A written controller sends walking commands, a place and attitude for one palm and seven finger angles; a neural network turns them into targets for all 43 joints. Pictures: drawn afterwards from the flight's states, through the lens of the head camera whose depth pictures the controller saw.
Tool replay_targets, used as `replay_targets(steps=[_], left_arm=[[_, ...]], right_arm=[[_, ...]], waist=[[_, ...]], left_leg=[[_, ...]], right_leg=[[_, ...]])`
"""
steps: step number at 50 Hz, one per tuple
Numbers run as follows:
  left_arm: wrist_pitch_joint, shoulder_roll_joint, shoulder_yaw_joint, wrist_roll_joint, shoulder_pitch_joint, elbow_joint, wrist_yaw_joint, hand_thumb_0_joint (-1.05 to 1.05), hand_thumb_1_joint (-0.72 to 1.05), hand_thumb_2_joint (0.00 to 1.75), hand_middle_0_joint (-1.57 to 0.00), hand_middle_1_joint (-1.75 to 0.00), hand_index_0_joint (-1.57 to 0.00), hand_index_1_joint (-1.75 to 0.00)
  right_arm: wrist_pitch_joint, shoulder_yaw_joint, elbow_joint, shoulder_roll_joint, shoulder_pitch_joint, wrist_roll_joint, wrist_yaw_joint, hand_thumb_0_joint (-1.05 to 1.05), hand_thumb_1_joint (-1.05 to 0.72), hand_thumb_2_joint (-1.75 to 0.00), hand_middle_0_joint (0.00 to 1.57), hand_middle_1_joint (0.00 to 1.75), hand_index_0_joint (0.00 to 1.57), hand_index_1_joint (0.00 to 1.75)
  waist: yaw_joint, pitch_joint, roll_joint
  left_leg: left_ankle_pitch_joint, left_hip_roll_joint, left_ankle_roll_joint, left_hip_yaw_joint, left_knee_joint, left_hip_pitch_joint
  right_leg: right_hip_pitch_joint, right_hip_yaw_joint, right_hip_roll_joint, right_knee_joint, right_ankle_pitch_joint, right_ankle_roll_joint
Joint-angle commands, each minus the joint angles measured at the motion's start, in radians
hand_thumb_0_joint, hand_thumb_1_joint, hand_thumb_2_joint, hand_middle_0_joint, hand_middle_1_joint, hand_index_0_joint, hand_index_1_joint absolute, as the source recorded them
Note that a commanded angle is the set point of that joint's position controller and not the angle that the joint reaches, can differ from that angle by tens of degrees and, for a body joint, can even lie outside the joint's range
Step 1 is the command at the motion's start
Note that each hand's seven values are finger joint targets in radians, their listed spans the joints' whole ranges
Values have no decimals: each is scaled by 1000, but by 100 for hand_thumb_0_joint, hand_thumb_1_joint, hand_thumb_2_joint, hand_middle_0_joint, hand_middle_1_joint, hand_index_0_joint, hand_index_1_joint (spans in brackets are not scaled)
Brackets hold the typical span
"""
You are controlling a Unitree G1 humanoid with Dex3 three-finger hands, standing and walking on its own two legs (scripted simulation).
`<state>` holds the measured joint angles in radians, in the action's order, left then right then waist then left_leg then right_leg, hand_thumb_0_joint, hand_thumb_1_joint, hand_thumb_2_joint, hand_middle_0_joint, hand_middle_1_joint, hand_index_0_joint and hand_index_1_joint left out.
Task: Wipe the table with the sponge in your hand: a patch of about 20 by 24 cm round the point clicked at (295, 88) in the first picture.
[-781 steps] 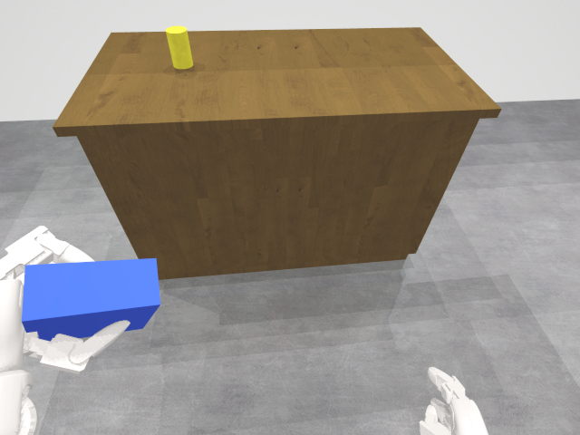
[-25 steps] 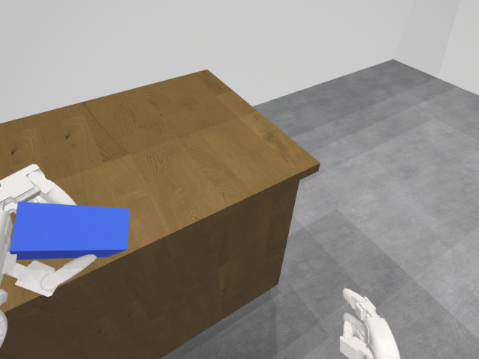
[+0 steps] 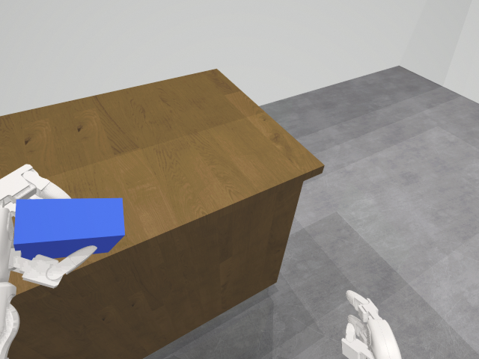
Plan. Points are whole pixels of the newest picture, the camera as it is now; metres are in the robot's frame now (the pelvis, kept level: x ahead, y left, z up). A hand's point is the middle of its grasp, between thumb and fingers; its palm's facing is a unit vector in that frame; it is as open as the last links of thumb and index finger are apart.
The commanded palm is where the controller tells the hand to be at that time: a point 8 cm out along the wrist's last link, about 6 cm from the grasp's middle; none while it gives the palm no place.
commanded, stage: look again from close up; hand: left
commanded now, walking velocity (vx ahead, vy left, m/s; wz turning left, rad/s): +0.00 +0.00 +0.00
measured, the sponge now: (84, 229) +0.24 +0.23 +0.15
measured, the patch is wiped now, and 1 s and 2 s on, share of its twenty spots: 0.00 0.00 0.00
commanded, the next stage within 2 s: come to a stop and stand still in 0.36 s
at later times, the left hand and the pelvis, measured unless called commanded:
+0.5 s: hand (74, 197) +0.28 +0.25 +0.17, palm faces +0.39 -0.82 -0.42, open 9.3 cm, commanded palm +0.22 +0.29 +0.17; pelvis +0.06 +0.00 +0.00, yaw +1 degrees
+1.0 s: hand (77, 212) +0.26 +0.24 +0.16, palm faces +0.43 -0.82 -0.39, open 9.3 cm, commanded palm +0.21 +0.27 +0.17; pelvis +0.06 -0.01 +0.00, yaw +2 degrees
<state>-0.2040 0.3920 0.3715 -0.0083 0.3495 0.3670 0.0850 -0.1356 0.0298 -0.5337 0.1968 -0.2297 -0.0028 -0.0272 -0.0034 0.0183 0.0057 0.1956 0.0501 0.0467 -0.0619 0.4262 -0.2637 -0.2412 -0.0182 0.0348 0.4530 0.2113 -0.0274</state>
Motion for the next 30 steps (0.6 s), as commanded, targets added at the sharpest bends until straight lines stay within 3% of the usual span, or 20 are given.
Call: replay_targets(steps=[1, 3, 5, 7, 9, 10, 13, 14, 15, 19, 21, 23, 27, 29, 30], left_arm=[[-65, 129, 84, -13, -31, 236, 14, 0, 10, 130, -120, -160, -120, -160], [-60, 121, 69, -12, -39, 229, 15, 0, 10, 130, -120, -160, -120, -160], [-52, 113, 51, -12, -71, 221, 20, 0, 10, 130, -120, -160, -120, -160], [-46, 117, 39, -11, -115, 221, 29, 0, 10, 130, -120, -160, -120, -160], [-44, 133, 38, -10, -193, 275, 34, 0, 10, 130, -120, -160, -120, -160], [-47, 126, 35, -9, -199, 259, 37, 0, 10, 130, -120, -160, -120, -160], [-56, 125, 40, 1, -211, 280, 43, 0, 10, 130, -120, -160, -120, -160], [-56, 141, 56, 6, -215, 291, 42, 0, 10, 130, -120, -160, -120, -160], [-55, 122, 45, 8, -200, 286, 40, 0, 10, 130, -120, -160, -120, -160], [-54, 149, 85, 1, -66, 278, 37, 0, 10, 130, -120, -160, -120, -160], [-56, 125, 76, -5, -8, 257, 31, 0, 10, 130, -120, -160, -120, -160], [-53, 121, 84, -16, 42, 227, 29, 0, 10, 130, -120, -160, -120, -160], [-43, 121, 76, -34, 28, 248, 27, 0, 10, 130, -120, -160, -120, -160], [-40, 153, 91, -30, -20, 308, 30, 0, 10, 130, -120, -160, -120, -160], [-36, 144, 83, -36, -5, 299, 30, 0, 10, 130, -120, -160, -120, -160]], right_arm=[[-40, -42, 148, 118, 101, 0, 3, 0, -90, -90, 20, 30, 20, 30], [-44, -43, 139, 125, 90, 1, 0, 0, -90, -90, 20, 30, 20, 30], [-46, -40, 120, 128, 88, 2, -7, 0, -90, -90, 20, 30, 20, 30], [-47, -39, 105, 131, 80, 0, -14, 0, -90, -90, 20, 30, 20, 30], [-51, -35, 98, 135, 98, -2, -19, 0, -90, -90, 20, 30, 20, 30], [-53, -35, 94, 138, 100, 1, -22, 0, -90, -90, 20, 30, 20, 30], [-61, -34, 103, 138, 105, -4, -22, 0, -90, -90, 20, 30, 20, 30], [-62, -32, 108, 137, 113, -3, -24, 0, -90, -90, 20, 30, 20, 30], [-62, -28, 114, 122, 113, 0, -24, 0, -90, -90, 20, 30, 20, 30], [-59, -31, 121, 111, 106, 4, -13, 0, -90, -90, 20, 30, 20, 30], [-50, -35, 120, 119, 100, 6, -6, 0, -90, -90, 20, 30, 20, 30], [-39, -39, 120, 121, 92, 3, -5, 0, -90, -90, 20, 30, 20, 30], [-22, -40, 117, 127, 91, -5, -10, 0, -90, -90, 20, 30, 20, 30], [-20, -36, 119, 127, 107, -8, -17, 0, -90, -90, 20, 30, 20, 30], [-15, -34, 123, 125, 100, -6, -18, 0, -90, -90, 20, 30, 20, 30]], waist=[[-31, -81, -51], [-27, -80, 17], [-16, -73, 49], [-11, -73, 37], [-6, -65, -34], [-8, -62, -66], [-23, -44, -168], [-23, -39, -228], [-27, -27, -226], [-32, -87, -115], [-30, -102, -85], [-27, -114, -26], [-18, -171, -32], [-18, -205, -71], [-20, -217, -63]], left_leg=[[328, -116, -30, 145, -151, -81], [239, -85, -28, 118, -46, -5], [177, -71, -28, 115, 65, 97], [170, -72, -25, 123, 93, 129], [164, -79, -26, 142, 38, 133], [203, -101, -23, 180, -35, 103], [455, -168, -6, 289, -235, -33], [518, -191, -4, 328, -294, -62], [529, -207, -1, 348, -317, -96], [230, -175, -34, 265, -227, 3], [154, -164, -53, 238, -199, 1], [49, -144, -46, 199, -135, 17], [-329, -131, -66, 163, -30, 133], [-535, -139, -81, 156, 5, 193], [-595, -144, -77, 157, 18, 212]], right_leg=[[110, 73, -56, -111, 144, -1], [8, 152, -98, -189, 228, -21], [-140, 206, -145, -244, 317, -41], [-195, 212, -154, -242, 349, -43], [-183, 187, -127, -200, 313, -29], [-143, 161, -100, -159, 279, -16], [1, 93, -33, -30, 190, 15], [27, 71, -15, 39, 152, 22], [58, 58, -13, 69, 102, 24], [103, 51, -32, -42, 15, 18], [130, 59, -44, -67, 3, 8], [131, 84, -69, -99, -41, -4], [106, 99, -91, -82, -253, -14], [103, 73, -83, -34, -354, -8], [102, 66, -80, -24, -382, -3]])
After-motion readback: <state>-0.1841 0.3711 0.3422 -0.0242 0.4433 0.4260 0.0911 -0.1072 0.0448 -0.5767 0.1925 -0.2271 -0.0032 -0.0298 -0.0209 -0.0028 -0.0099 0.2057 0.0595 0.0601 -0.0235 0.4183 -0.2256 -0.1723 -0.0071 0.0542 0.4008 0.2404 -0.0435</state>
